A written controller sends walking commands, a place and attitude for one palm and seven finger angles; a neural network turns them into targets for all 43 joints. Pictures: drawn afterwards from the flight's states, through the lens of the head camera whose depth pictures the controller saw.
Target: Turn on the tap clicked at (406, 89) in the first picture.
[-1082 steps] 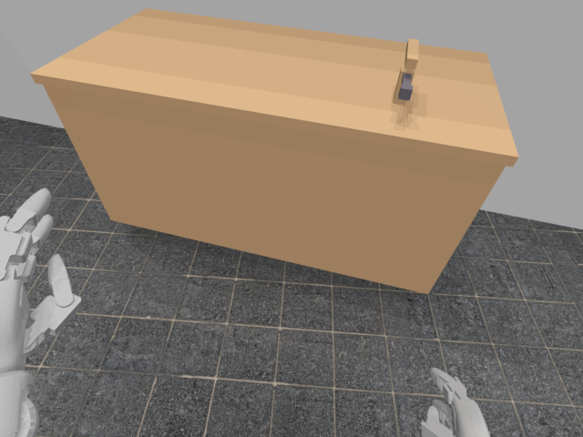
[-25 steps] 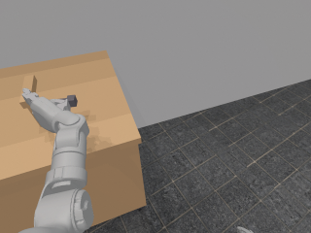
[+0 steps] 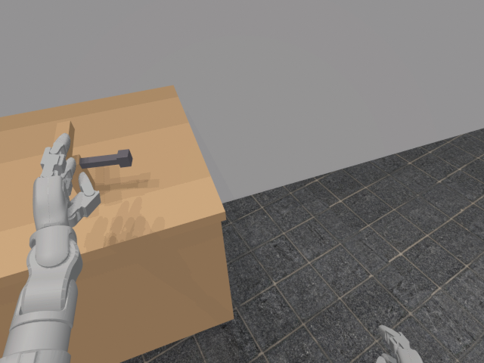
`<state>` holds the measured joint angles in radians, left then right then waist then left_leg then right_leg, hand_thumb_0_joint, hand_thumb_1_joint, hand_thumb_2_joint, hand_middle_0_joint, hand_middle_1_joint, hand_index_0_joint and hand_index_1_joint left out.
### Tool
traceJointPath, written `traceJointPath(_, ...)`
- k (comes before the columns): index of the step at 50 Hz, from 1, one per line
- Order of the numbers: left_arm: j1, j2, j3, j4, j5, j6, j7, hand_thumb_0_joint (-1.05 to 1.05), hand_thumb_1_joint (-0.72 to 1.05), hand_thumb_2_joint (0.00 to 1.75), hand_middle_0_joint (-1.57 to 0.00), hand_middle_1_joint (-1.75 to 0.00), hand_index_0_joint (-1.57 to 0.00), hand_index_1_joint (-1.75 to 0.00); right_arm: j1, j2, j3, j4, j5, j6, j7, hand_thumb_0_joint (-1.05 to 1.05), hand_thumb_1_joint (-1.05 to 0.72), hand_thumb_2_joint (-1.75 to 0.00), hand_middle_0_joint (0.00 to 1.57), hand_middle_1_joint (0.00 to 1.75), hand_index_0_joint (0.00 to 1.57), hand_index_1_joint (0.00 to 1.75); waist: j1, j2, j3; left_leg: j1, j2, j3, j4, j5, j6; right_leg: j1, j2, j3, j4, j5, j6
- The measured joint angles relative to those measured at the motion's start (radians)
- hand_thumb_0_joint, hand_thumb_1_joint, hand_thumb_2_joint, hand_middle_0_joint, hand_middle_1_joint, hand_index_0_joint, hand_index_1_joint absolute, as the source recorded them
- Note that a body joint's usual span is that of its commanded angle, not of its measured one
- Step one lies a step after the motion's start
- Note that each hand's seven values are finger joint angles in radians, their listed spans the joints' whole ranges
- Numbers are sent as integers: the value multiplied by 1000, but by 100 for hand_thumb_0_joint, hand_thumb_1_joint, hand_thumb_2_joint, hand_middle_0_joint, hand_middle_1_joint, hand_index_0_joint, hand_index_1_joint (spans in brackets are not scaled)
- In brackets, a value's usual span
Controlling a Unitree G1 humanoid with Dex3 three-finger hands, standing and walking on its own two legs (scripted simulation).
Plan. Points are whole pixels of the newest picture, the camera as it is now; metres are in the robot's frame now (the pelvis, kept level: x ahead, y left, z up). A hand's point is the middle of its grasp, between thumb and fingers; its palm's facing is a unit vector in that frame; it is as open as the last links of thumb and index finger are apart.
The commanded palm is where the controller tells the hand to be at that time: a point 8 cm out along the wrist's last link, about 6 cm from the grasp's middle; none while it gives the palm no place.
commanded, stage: draw the hand back beside the body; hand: left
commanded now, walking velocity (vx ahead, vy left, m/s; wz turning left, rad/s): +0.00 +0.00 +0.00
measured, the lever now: (124, 158) +0.51 +0.32 +0.06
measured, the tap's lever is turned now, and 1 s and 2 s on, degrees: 79 79 79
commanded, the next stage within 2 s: step back with the hand held close in 1.00 s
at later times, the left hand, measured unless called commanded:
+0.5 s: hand (78, 233) +0.24 +0.25 +0.15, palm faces +0.40 -0.87 -0.28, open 7.5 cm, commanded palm +0.19 +0.29 +0.17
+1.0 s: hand (66, 253) +0.20 +0.24 +0.16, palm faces +0.43 -0.84 -0.32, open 7.4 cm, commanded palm +0.16 +0.28 +0.17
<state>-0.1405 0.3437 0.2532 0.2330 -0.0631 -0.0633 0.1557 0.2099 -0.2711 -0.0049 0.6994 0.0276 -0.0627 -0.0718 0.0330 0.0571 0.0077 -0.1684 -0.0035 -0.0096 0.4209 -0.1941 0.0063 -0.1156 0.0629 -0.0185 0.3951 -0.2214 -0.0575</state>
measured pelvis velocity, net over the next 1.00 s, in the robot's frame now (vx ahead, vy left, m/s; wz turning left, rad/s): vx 0.00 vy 0.00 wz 0.01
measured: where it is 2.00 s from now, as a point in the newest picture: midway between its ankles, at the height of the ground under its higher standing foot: outside the picture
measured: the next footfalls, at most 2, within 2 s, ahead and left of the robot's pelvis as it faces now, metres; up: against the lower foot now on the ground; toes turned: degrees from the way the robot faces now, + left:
none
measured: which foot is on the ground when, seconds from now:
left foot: down 0.00-1.00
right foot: down 0.00-1.00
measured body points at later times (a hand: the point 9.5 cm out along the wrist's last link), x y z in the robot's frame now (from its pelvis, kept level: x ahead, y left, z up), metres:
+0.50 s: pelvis +0.00 +0.01 +0.00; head -0.03 -0.01 +0.45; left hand +0.21 +0.29 +0.17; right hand +0.18 -0.21 -0.09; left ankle +0.02 +0.12 -0.74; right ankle +0.00 -0.08 -0.74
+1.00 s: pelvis +0.00 +0.00 +0.00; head -0.02 -0.02 +0.45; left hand +0.18 +0.29 +0.18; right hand +0.20 -0.21 -0.08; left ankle +0.02 +0.12 -0.74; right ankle +0.00 -0.08 -0.74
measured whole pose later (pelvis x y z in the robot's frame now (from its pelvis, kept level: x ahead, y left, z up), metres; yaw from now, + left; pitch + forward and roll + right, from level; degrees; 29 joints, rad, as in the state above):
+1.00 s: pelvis +0.00 +0.00 +0.00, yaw +0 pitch -6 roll +0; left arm 0.40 0.30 0.25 -0.36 -0.06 -0.12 0.13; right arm 0.16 -0.21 0.00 0.67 -0.01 -0.12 -0.06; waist 0.06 0.06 0.04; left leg -0.10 -0.01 -0.02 0.39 -0.19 0.01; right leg -0.03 0.06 -0.02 0.35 -0.21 -0.05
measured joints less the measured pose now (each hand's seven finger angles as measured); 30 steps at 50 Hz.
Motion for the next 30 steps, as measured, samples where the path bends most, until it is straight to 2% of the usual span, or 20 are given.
traceJointPath(3,26,-17,-23,-41,2,-27,-6,2,89,90,-18,-21,-17,-20,-20,2,2,5,-2,-6,1,1,-90,-90,21,30,20,30,4,0,9,9,-4,-2,-15,14,3,9,-4,-2,-13,11,3)
traceJointPath(10,133,-39,-35,-161,1,-52,-30,2,89,90,-19,-23,-18,-22,-59,41,19,-17,-13,-17,4,1,-90,-90,21,30,20,30,-7,-3,17,43,-3,11,-47,30,6,38,-4,12,-44,32,7)
traceJointPath(16,227,-38,-22,-265,-4,-54,-41,2,89,90,-19,-25,-19,-24,-57,60,26,-30,-19,-17,10,1,-90,-90,21,30,20,30,0,2,20,67,-3,15,-59,32,7,65,-4,17,-63,39,9)
traceJointPath(30,437,-45,-10,-476,-1,-51,-36,2,89,90,-21,-29,-20,-28,-42,51,13,-17,-33,-31,15,1,-90,-90,21,30,20,30,18,3,29,81,-8,8,-58,23,10,85,-8,10,-70,31,12)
